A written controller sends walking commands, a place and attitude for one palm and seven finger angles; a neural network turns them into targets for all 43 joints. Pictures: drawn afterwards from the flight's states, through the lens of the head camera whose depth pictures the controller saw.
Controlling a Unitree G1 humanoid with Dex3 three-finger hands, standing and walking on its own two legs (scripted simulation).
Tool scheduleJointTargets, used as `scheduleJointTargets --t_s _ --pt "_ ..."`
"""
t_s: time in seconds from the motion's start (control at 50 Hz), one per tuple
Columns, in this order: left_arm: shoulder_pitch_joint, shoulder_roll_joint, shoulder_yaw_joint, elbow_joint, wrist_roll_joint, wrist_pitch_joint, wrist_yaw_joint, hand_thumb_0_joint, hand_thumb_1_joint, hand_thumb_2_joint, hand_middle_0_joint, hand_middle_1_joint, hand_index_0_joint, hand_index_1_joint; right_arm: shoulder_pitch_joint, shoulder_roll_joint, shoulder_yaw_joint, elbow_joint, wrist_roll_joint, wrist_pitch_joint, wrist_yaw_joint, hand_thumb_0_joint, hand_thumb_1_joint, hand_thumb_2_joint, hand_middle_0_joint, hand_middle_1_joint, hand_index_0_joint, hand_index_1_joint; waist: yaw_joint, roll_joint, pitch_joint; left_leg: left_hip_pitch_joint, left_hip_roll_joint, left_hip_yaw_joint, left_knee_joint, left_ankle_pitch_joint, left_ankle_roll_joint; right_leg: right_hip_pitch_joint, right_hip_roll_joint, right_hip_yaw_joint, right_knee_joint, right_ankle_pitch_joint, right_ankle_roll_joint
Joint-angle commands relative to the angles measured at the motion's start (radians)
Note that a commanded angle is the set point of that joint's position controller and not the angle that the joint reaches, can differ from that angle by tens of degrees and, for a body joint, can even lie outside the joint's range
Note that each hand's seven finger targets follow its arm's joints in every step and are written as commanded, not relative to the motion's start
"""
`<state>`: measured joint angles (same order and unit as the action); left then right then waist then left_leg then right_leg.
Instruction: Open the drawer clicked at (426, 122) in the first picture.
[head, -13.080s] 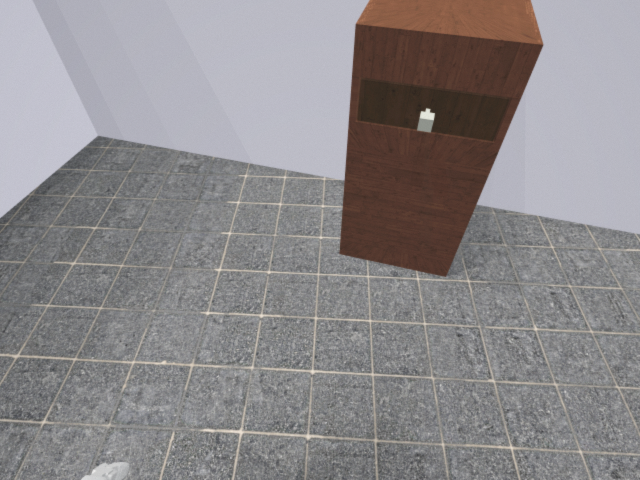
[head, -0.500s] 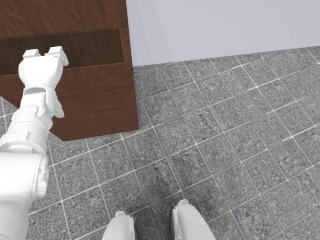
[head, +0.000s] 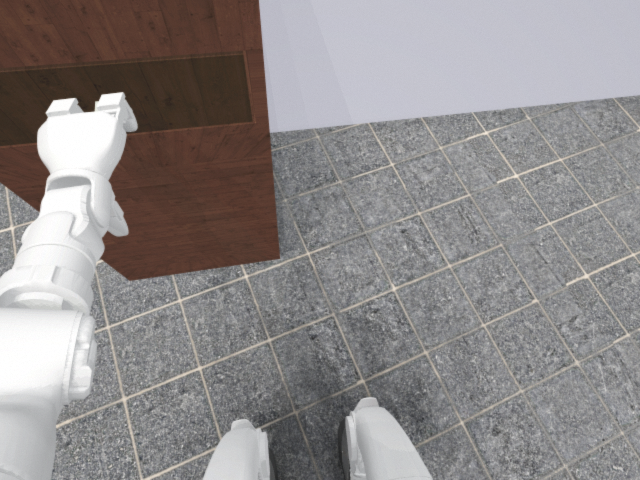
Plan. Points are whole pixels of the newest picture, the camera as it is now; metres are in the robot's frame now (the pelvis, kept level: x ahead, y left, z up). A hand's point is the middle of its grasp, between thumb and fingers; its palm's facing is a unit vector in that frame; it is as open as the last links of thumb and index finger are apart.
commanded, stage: close the thumb around the handle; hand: left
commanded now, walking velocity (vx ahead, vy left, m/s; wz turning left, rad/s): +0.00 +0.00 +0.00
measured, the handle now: (100, 128) +0.57 +0.24 +0.01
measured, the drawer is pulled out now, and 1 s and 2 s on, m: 0.00 0.00 0.13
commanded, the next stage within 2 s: pull the drawer open in 0.76 s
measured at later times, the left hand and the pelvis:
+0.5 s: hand (105, 168) +0.52 +0.24 -0.01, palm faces -0.07 -0.04 -1.00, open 8.7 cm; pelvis +0.00 +0.00 +0.00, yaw +0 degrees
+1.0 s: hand (106, 170) +0.51 +0.23 -0.01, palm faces -0.07 -0.04 -1.00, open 7.0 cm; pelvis +0.00 +0.00 +0.00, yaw -1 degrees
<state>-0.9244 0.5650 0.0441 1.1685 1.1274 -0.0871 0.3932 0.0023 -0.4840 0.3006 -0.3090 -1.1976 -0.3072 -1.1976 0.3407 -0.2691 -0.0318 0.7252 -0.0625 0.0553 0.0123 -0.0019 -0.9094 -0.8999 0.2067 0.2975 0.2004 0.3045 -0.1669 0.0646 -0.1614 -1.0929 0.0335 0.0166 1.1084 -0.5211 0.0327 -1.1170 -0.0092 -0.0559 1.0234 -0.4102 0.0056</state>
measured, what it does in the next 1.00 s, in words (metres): stands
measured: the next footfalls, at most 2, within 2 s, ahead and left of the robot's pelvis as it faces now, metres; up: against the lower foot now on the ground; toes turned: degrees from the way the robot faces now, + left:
none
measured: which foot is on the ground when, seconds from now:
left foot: down 0.00-1.00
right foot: down 0.00-1.00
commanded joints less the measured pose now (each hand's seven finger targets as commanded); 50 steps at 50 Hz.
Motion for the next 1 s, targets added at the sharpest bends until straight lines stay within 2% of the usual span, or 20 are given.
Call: scheduleJointTargets --t_s 0.0,0.04,0.1,0.16,0.22,0.34,0.4,0.44,0.54,0.6,0.64,0.68,0.7,0.72,0.74,0.78,0.84,0.88,0.94,0.98 --pt "-0.372 0.261 0.052 -0.162 -0.006 0.014 0.047 0.0 -0.5 0.3 -0.3 -1.2 -0.3 -1.2 0.211 -0.182 -0.064 -0.012 0.002 0.003 -0.01 0.0 -0.9 -0.9 0.2 0.3 0.2 0.3 -0.01 0.072 -0.531 0.365 -0.029 -0.048 -0.104 0.535 0.004 0.309 0.055 0.002 -0.079 0.361 -0.034" --pt "-0.376 0.249 0.044 -0.19 -0.005 0.016 0.05 0.0 -0.5 0.3 -0.3 -1.2 -0.3 -1.2 0.215 -0.18 -0.067 -0.014 0.003 0.003 -0.009 0.0 -0.9 -0.9 0.2 0.3 0.2 0.3 -0.007 0.092 -0.558 0.395 -0.025 -0.053 -0.107 0.566 0.001 0.312 0.054 -0.001 -0.08 0.371 -0.033" --pt "-0.367 0.259 0.048 -0.147 -0.009 0.029 0.045 0.0 -0.332 0.372 -0.312 -1.218 -0.312 -1.218 0.207 -0.184 -0.061 -0.006 0.004 0.008 -0.011 0.0 -0.9 -0.9 0.2 0.3 0.2 0.3 -0.015 0.056 -0.503 0.36 -0.026 -0.05 -0.114 0.525 0.003 0.312 0.055 0.0 -0.088 0.353 -0.033" --pt "-0.392 0.237 0.017 -0.134 -0.005 0.033 0.04 0.0 -0.164 0.444 -0.324 -1.236 -0.324 -1.236 0.208 -0.184 -0.06 -0.009 0.006 0.004 -0.014 0.0 -0.9 -0.9 0.2 0.3 0.2 0.3 -0.031 0.062 -0.476 0.342 -0.029 -0.046 -0.119 0.481 0.007 0.297 0.054 0.001 -0.098 0.326 -0.032" --pt "-0.397 0.267 0.038 -0.143 -0.006 0.026 0.035 0.0 0.004 0.516 -0.336 -1.254 -0.336 -1.254 0.213 -0.186 -0.059 -0.009 0.004 0.004 -0.017 0.0 -0.9 -0.9 0.2 0.3 0.2 0.3 -0.023 0.072 -0.505 0.355 -0.029 -0.048 -0.118 0.494 0.007 0.3 0.054 0.002 -0.091 0.331 -0.032" --pt "-0.366 0.253 0.04 -0.166 -0.009 0.008 0.032 0.0 0.34 0.66 -0.36 -1.29 -0.36 -1.29 0.214 -0.182 -0.062 -0.015 0.003 0.002 -0.016 0.0 -0.9 -0.9 0.2 0.3 0.2 0.3 -0.011 0.08 -0.524 0.376 -0.025 -0.053 -0.113 0.533 0.003 0.301 0.055 0.0 -0.085 0.346 -0.034" --pt "-0.378 0.218 0.021 -0.159 -0.009 0.008 0.036 0.0 0.508 0.732 -0.372 -1.308 -0.372 -1.308 0.216 -0.179 -0.065 -0.007 0.002 0.001 -0.012 0.0 -0.9 -0.9 0.2 0.3 0.2 0.3 -0.022 0.077 -0.507 0.388 -0.02 -0.058 -0.11 0.547 -0.001 0.276 0.057 -0.004 -0.084 0.339 -0.034" --pt "-0.358 0.263 0.051 -0.158 -0.009 0.01 0.04 0.0 0.62 0.78 -0.38 -1.32 -0.38 -1.32 0.212 -0.186 -0.064 -0.01 0.002 0.003 -0.012 0.0 -0.9 -0.9 0.2 0.3 0.2 0.3 -0.009 0.069 -0.518 0.368 -0.025 -0.051 -0.11 0.521 0.001 0.297 0.056 0.002 -0.085 0.338 -0.033" --pt "-0.375 0.258 0.035 -0.142 -0.006 0.023 0.042 0.0 0.9 0.9 -0.4 -1.35 -0.4 -1.35 0.209 -0.186 -0.06 -0.009 0.005 0.005 -0.013 0.0 -0.9 -0.9 0.2 0.3 0.2 0.3 -0.018 0.071 -0.49 0.342 -0.027 -0.047 -0.117 0.489 0.004 0.296 0.055 0.001 -0.089 0.326 -0.033" --pt "-0.364 0.282 0.059 -0.15 -0.008 0.025 0.041 0.0 0.9 0.9 -0.4 -1.35 -0.4 -1.35 0.212 -0.189 -0.06 -0.009 0.004 0.006 -0.013 0.0 -0.9 -0.9 0.2 0.3 0.2 0.3 -0.007 0.064 -0.522 0.355 -0.027 -0.049 -0.115 0.516 0.003 0.315 0.055 0.002 -0.082 0.346 -0.034" --pt "-0.378 0.241 0.028 -0.163 -0.006 0.023 0.044 0.0 0.9 0.9 -0.4 -1.35 -0.4 -1.35 0.214 -0.184 -0.065 -0.009 0.005 0.003 -0.013 0.0 -0.9 -0.9 0.2 0.3 0.2 0.3 -0.018 0.084 -0.526 0.378 -0.025 -0.052 -0.112 0.531 0.001 0.297 0.055 0.001 -0.088 0.346 -0.032" --pt "-0.379 0.249 0.035 -0.158 -0.008 0.026 0.045 0.0 0.9 0.9 -0.4 -1.35 -0.4 -1.35 0.215 -0.185 -0.064 -0.006 0.004 0.003 -0.013 0.0 -0.9 -0.9 0.2 0.3 0.2 0.3 -0.018 0.077 -0.512 0.374 -0.024 -0.048 -0.114 0.525 0.002 0.3 0.056 0.0 -0.091 0.345 -0.032" --pt "-0.37 0.282 0.063 -0.167 -0.01 0.023 0.044 0.0 0.9 0.9 -0.4 -1.35 -0.4 -1.35 0.211 -0.188 -0.061 -0.005 0.004 0.004 -0.013 0.0 -0.9 -0.9 0.2 0.3 0.2 0.3 -0.003 0.083 -0.526 0.382 -0.024 -0.052 -0.115 0.544 -0.001 0.307 0.055 0.0 -0.083 0.352 -0.034" --pt "-0.373 0.263 0.048 -0.178 -0.008 0.021 0.045 0.0 0.9 0.9 -0.4 -1.35 -0.4 -1.35 0.215 -0.185 -0.063 -0.011 0.003 0.004 -0.013 0.0 -0.9 -0.9 0.2 0.3 0.2 0.3 -0.008 0.087 -0.543 0.393 -0.023 -0.055 -0.113 0.562 -0.001 0.311 0.055 0.0 -0.083 0.364 -0.033" --pt "-0.353 0.229 0.028 -0.165 -0.011 0.022 0.044 0.0 0.9 0.9 -0.4 -1.35 -0.4 -1.35 0.211 -0.181 -0.066 -0.01 0.004 0.004 -0.012 0.0 -0.9 -0.9 0.2 0.3 0.2 0.3 -0.011 0.086 -0.532 0.393 -0.024 -0.049 -0.113 0.554 0.0 0.309 0.056 0.0 -0.09 0.362 -0.032" --pt "-0.36 0.261 0.045 -0.162 -0.01 0.024 0.044 0.0 0.9 0.9 -0.4 -1.35 -0.4 -1.35 0.207 -0.184 -0.061 -0.007 0.005 0.005 -0.013 0.0 -0.9 -0.9 0.2 0.3 0.2 0.3 -0.008 0.076 -0.502 0.369 -0.024 -0.049 -0.12 0.525 0.0 0.313 0.056 0.0 -0.091 0.348 -0.033" --pt "-0.349 0.249 0.036 -0.145 -0.014 0.024 0.043 0.0 0.9 0.9 -0.4 -1.35 -0.4 -1.35 0.205 -0.184 -0.06 -0.009 0.005 0.004 -0.013 0.0 -0.9 -0.9 0.2 0.3 0.2 0.3 -0.014 0.06 -0.495 0.348 -0.028 -0.042 -0.119 0.502 0.005 0.322 0.056 0.004 -0.096 0.349 -0.031" --pt "-0.304 0.265 0.057 -0.17 -0.014 0.02 0.041 0.0 0.9 0.9 -0.4 -1.35 -0.4 -1.35 0.202 -0.183 -0.061 -0.017 0.005 0.005 -0.012 0.0 -0.9 -0.9 0.2 0.3 0.2 0.3 0.016 0.077 -0.523 0.363 -0.029 -0.039 -0.126 0.525 0.002 0.35 0.056 0.004 -0.09 0.368 -0.034" --pt "-0.229 0.229 0.05 -0.171 -0.025 0.021 0.036 0.0 0.9 0.9 -0.4 -1.35 -0.4 -1.35 0.195 -0.179 -0.064 -0.021 0.006 0.008 -0.008 0.0 -0.9 -0.9 0.2 0.3 0.2 0.3 0.025 0.061 -0.508 0.378 -0.025 -0.033 -0.13 0.556 0.001 0.361 0.056 0.003 -0.097 0.392 -0.032" --pt "-0.207 0.233 0.061 -0.224 -0.028 0.011 0.037 0.0 0.9 0.9 -0.4 -1.35 -0.4 -1.35 0.192 -0.178 -0.067 -0.029 0.008 0.009 -0.007 0.0 -0.9 -0.9 0.2 0.3 0.2 0.3 0.043 0.065 -0.542 0.394 -0.024 -0.033 -0.138 0.573 0.001 0.393 0.055 0.004 -0.096 0.408 -0.033"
